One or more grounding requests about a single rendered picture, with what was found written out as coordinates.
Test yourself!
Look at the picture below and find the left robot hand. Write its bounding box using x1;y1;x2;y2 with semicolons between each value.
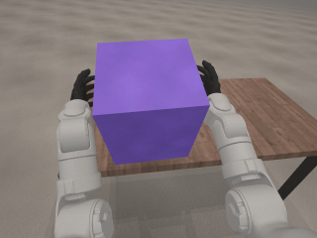
70;68;95;107

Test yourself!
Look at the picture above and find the robot left forearm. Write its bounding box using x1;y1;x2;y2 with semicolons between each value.
54;99;102;238

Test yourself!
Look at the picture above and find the table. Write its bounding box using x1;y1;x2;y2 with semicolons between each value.
57;77;317;200

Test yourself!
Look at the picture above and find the robot left upper arm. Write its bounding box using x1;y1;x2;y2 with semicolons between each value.
54;198;114;238

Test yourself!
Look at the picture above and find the carton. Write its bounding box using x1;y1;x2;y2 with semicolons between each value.
92;38;210;166

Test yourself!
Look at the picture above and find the right robot hand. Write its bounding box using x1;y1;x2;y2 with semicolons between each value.
197;60;221;96

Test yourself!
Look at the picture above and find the robot right forearm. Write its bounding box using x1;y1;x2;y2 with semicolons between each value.
203;92;287;218

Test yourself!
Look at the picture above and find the robot right upper arm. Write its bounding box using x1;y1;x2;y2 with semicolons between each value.
225;183;317;238

